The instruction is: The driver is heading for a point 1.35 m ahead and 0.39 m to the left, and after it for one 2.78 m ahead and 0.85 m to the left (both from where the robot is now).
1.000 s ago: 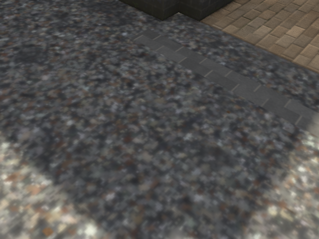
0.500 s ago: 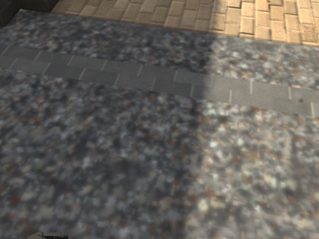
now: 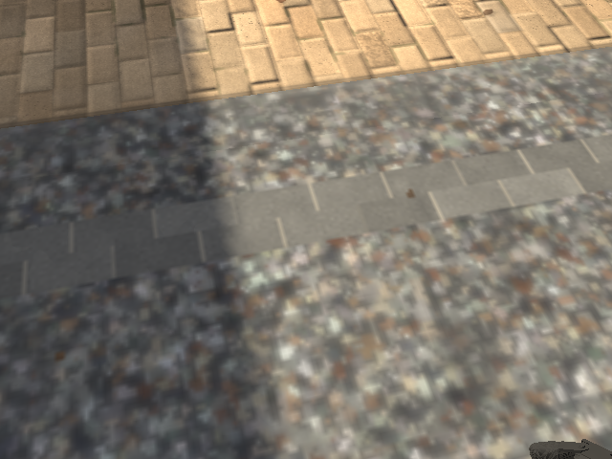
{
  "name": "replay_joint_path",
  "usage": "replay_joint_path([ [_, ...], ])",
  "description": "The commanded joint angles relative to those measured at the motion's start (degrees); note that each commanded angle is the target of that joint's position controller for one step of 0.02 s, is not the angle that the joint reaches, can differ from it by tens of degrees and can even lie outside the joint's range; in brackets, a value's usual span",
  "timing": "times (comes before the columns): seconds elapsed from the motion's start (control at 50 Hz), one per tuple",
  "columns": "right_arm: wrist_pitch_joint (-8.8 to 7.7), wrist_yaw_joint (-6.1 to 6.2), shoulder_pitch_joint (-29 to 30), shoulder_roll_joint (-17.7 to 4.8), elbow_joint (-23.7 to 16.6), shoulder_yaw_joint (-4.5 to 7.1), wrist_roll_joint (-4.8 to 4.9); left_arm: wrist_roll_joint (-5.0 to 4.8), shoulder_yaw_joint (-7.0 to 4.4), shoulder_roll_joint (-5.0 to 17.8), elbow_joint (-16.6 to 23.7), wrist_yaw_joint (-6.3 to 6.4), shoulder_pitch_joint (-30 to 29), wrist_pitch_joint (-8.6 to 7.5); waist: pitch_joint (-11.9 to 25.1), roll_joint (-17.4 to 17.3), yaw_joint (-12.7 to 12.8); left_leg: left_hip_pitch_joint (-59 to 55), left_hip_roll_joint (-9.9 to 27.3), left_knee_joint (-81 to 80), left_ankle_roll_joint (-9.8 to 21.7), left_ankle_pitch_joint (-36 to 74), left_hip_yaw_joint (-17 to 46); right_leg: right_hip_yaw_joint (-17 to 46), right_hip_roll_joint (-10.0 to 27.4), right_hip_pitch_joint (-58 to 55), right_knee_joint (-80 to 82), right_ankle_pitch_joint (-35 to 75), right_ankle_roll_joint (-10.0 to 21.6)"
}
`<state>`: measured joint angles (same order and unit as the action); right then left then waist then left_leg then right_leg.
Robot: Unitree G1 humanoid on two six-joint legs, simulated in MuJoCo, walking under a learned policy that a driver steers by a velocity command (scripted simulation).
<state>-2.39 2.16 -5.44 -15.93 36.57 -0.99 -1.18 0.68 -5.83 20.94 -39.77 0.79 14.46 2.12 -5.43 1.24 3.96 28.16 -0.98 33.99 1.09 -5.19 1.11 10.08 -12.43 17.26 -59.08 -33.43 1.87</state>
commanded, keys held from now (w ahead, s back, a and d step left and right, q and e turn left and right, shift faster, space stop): e+shift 0.10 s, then shift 0.04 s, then q+shift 0.86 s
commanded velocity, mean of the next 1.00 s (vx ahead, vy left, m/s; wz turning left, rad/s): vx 0.02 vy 0.00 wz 0.30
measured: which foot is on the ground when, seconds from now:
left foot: down 0.00-0.32, up 0.34-0.66, down 0.68-1.00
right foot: up 0.00-0.30, down 0.32-0.68, up 0.70-1.00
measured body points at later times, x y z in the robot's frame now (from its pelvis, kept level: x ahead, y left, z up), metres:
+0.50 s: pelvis +0.02 +0.00 +0.03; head +0.04 -0.01 +0.47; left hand +0.20 +0.24 -0.07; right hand +0.06 -0.27 -0.11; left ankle +0.03 +0.11 -0.65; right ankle +0.01 -0.10 -0.72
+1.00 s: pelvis +0.02 +0.03 +0.02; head +0.05 +0.07 +0.47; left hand +0.04 +0.35 -0.09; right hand +0.24 -0.19 -0.06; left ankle +0.00 +0.11 -0.72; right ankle +0.12 -0.10 -0.66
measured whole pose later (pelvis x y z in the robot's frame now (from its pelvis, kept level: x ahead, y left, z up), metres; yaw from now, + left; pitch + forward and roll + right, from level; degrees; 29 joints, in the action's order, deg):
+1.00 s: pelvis +0.02 +0.03 +0.02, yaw +25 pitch +2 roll -2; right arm 3.7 -0.7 -14.1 -19.1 37.2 5.0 -0.5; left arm 1.6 -2.3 18.0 -38.8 1.0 8.7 2.9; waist -3.7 1.1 -1.3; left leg 15.8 -8.5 28.1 4.6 -12.4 12.0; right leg 5.4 -0.8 30.0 -51.4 -19.5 -3.3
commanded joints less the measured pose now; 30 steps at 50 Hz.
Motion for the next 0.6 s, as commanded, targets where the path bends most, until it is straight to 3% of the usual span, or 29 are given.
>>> replay_joint_path([
  [0.02,1.56,1.17,-5.0,-4.8,-3.8,2.15,0.40,1.35,-1.20,6.0,3.6,-1.12,2.8,0.89,14.4,-5.1,-3.3,-23.7,20.9,-12.9,11.2,12.9,20.3,-5.3,7.7,13.3,-15.9,4.4,-3.1],
  [0.06,2.22,1.32,-2.1,-5.8,-4.0,2.48,-0.29,0.45,-0.78,4.8,4.4,-2.56,2.2,2.50,9.8,-9.8,-2.6,-16.6,16.3,-16.6,9.0,5.3,10.9,-7.2,9.4,11.4,-15.0,8.5,-4.4],
  [0.1,2.15,0.62,-2.7,-6.4,-3.3,3.15,-0.81,-0.27,-0.15,3.3,5.1,-2.80,1.9,3.11,9.1,-10.0,-2.5,-14.6,15.5,-17.3,8.8,4.9,5.3,-8.9,10.0,10.0,-11.3,9.5,-4.6],
  [0.18,1.65,-0.48,-6.4,-7.6,-1.0,4.07,-1.00,0.19,1.50,0.4,6.6,-2.90,-1.0,3.12,10.4,-9.6,-3.5,-12.5,16.8,-17.1,10.9,4.4,3.7,-8.8,10.0,4.8,0.8,6.1,-2.7],
  [0.26,2.68,-2.41,-5.7,-7.3,0.5,3.89,-0.52,0.10,3.33,-1.7,5.0,-2.32,0.3,2.65,10.1,-12.0,-3.0,-9.5,14.7,-17.6,9.9,-3.1,4.7,-11.1,8.8,-4.6,20.6,7.9,-0.1],
  [0.28,3.16,-2.96,-5.6,-6.8,1.1,3.61,0.12,0.40,3.84,-2.8,3.4,-2.08,3.1,2.20,9.5,-11.1,-1.3,-6.3,13.0,-16.8,8.0,-4.6,4.4,-12.1,8.9,-10.9,30.2,14.8,0.9],
  [0.3,3.46,-3.55,-7.5,-6.8,2.0,3.80,0.45,0.75,3.99,-2.0,2.5,-1.77,4.3,1.59,7.8,-9.4,-0.8,-2.2,11.0,-15.9,4.6,-6.5,4.0,-11.1,9.4,-16.1,37.9,19.9,1.9],
  [0.32,3.14,-4.62,-9.6,-4.1,1.6,3.48,0.60,1.94,3.53,1.9,2.9,-1.23,4.6,0.98,8.3,0.3,-1.7,1.3,6.6,-8.3,0.7,-11.5,0.8,1.7,20.6,-18.7,44.5,13.1,3.2],
  [0.34,3.20,-4.41,-9.6,-1.7,-0.5,3.11,1.32,1.53,1.79,8.9,5.0,-0.70,-1.3,0.85,4.9,15.2,-3.1,3.0,-0.9,-0.5,-1.7,-22.4,-4.9,13.1,33.1,-6.5,48.9,9.1,7.9],
  [0.36,4.00,-4.11,-6.8,-7.2,0.0,4.85,0.79,2.12,1.32,8.3,5.1,0.10,-2.7,0.52,2.1,10.9,-1.3,-2.0,0.5,11.7,-1.4,-23.7,0.1,8.3,32.8,2.2,47.5,11.0,10.4],
  [0.38,4.50,-4.40,-8.1,-7.6,0.7,5.76,1.44,2.23,2.38,5.0,5.4,0.70,-6.3,0.05,1.0,10.3,-4.0,-0.8,-1.0,19.6,-0.9,-22.3,0.1,4.1,30.6,2.3,46.8,18.1,10.5],
  [0.42,5.03,-4.01,-12.9,-7.8,3.0,6.73,0.71,1.03,3.45,1.2,6.0,1.55,-9.8,-0.76,2.5,8.5,-6.8,1.3,-0.3,27.1,-1.3,-18.9,-1.0,-4.4,26.8,-2.7,43.6,33.8,8.8],
  [0.46,5.05,-4.04,-13.5,-6.2,3.5,6.56,0.25,0.53,3.70,-0.6,6.0,1.87,-8.0,-1.10,5.6,6.2,-5.7,3.3,0.6,27.8,-2.7,-19.2,-2.5,-8.3,26.6,-10.4,39.7,47.6,9.2],
  [0.5,5.48,-4.49,-10.8,-4.2,1.9,5.97,0.72,0.88,3.31,-0.5,5.3,2.00,-5.5,-1.03,7.0,5.8,-3.8,3.7,1.7,23.0,-3.4,-19.1,-3.2,-9.8,27.8,-15.0,37.7,48.5,9.3],
  [0.54,6.03,-5.03,-8.2,-2.9,0.1,5.46,0.96,1.05,2.64,0.5,4.6,1.87,-4.1,-0.99,7.1,7.6,-2.3,0.6,2.2,16.0,-2.8,-19.7,-4.3,-10.9,28.8,-15.2,36.6,46.0,8.8],
  [0.6,6.20,-5.34,-7.7,-3.7,-1.7,5.73,1.26,1.03,1.48,2.7,3.8,1.20,-3.3,-1.01,7.9,9.2,-2.0,-4.9,1.2,8.8,-1.2,-21.2,-6.7,-11.7,30.7,-13.9,34.0,46.5,7.8],
])
Keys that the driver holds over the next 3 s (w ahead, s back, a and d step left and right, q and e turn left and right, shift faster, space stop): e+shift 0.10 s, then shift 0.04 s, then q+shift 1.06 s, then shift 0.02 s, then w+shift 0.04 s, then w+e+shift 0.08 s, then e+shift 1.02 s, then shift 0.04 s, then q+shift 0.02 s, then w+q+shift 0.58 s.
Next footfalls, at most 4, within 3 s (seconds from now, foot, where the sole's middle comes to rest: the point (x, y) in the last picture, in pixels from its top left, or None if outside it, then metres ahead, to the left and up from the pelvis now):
0.32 right None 0.05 -0.10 -0.75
0.68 left None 0.04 0.11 -0.75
1.18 right None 0.16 -0.02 -0.75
1.54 left None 0.06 0.17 -0.75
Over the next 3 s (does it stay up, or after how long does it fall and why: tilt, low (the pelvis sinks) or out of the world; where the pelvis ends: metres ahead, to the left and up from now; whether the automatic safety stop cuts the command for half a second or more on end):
stays up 0.39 0.09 0.02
